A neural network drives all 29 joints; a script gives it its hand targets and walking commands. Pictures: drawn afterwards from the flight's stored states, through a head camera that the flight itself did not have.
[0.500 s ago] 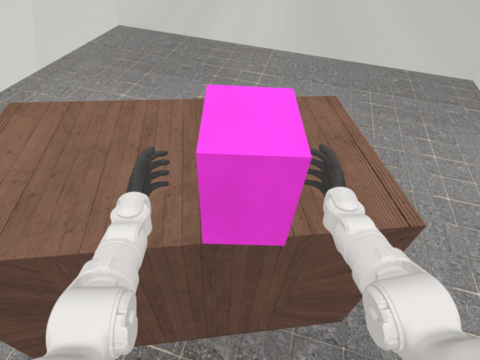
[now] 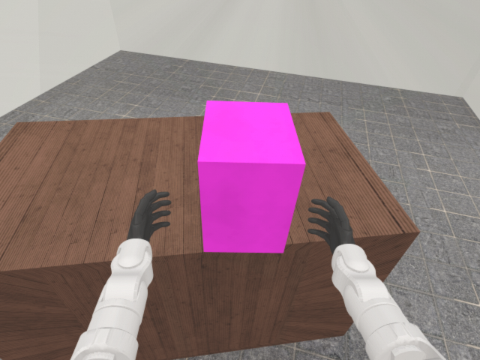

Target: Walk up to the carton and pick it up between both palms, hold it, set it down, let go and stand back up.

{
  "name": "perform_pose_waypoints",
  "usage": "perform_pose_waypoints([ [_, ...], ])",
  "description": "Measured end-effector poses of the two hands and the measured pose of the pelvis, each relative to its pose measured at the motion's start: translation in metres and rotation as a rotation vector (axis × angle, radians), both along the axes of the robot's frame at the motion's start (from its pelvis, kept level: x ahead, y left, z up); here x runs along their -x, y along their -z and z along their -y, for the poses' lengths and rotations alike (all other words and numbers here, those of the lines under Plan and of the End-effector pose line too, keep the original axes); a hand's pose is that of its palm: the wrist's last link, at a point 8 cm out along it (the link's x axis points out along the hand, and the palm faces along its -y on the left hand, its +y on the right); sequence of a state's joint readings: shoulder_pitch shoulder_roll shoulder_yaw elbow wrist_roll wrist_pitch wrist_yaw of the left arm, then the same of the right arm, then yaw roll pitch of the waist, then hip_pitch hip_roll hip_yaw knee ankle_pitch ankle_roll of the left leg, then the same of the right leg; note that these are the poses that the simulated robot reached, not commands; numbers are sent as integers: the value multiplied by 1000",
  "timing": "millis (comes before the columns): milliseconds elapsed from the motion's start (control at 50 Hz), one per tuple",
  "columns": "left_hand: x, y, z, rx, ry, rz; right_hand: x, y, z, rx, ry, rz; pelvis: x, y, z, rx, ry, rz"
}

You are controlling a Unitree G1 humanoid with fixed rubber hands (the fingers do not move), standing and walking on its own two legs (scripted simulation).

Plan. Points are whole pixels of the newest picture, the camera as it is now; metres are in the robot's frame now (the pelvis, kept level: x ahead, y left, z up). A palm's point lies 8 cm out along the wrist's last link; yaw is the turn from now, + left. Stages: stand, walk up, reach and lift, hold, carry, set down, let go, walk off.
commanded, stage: set down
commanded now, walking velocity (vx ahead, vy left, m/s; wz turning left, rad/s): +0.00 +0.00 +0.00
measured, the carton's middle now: (245, 177) +0.51 +0.01 +0.04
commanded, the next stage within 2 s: none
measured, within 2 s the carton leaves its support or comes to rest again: neither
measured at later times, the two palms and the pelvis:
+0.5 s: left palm (125, 293) +0.23 +0.20 +0.06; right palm (373, 295) +0.23 -0.18 +0.06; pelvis +0.01 -0.02 +0.00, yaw -1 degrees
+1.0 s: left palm (116, 309) +0.22 +0.21 +0.03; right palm (373, 308) +0.22 -0.18 +0.03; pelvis +0.02 -0.01 +0.00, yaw -1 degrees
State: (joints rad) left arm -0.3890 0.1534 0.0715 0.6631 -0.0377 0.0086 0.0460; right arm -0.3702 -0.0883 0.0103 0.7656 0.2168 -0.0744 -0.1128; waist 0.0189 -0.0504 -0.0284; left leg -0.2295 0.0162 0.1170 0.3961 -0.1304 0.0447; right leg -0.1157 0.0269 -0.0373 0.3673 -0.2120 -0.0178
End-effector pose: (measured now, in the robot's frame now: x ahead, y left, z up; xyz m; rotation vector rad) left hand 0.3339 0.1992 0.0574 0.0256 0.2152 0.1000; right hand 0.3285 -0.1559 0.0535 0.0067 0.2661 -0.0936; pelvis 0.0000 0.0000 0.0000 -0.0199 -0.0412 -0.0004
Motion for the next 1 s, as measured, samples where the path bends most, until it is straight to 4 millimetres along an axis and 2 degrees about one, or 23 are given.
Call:
perform_pose_waypoints([
  [100, 24, 13, 9, 18, 9, -33, 21, -1, 15, -7, 19, 42, -6, -2, 3, -4, 4, 28],
  [200, 48, 24, 6, 38, -22, -72, 38, -8, 23, 21, 14, 62, -8, -3, 11, -12, 6, 40],
  [280, 64, 15, 0, 24, -35, -42, 49, -14, 21, -3, 2, 78, -7, -3, 16, -16, 5, 48],
  [360, 80, 4, -2, -8, -30, -29, 66, -6, 19, -37, 3, 52, -8, -3, 18, -17, 0, 56],
  [420, 90, 3, 0, -10, -15, -50, 80, 0, 21, -51, 23, 33, -10, -4, 18, -20, 1, 59],
  [540, 117, 0, 2, -5, -7, -48, 112, -4, 22, -53, 36, 54, -12, -4, 17, -24, 12, 73],
  [600, 133, 8, 1, 6, -19, -71, 125, -2, 23, -33, 27, 28, -10, -4, 19, -25, 13, 80],
  [680, 148, 23, 1, 16, -33, -121, 131, 1, 26, 1, 3, -7, -5, -3, 21, -25, 6, 78],
  [740, 149, 28, 5, 18, -18, -131, 128, 0, 28, 18, -8, -14, -1, -2, 22, -26, -1, 71],
  [840, 133, 27, -4, -12, -25, -122, 121, 11, 23, 19, -28, -53, 0, -1, 20, -28, -6, 52],
  [940, 120, 21, -15, -47, -39, -135, 114, 18, 25, 4, 1, -64, -10, -2, 13, -27, 7, 45],
  [1000, 118, 29, -15, -55, -21, -193, 111, 22, 28, -4, 18, -71, -18, -3, 8, -26, 19, 42],
])
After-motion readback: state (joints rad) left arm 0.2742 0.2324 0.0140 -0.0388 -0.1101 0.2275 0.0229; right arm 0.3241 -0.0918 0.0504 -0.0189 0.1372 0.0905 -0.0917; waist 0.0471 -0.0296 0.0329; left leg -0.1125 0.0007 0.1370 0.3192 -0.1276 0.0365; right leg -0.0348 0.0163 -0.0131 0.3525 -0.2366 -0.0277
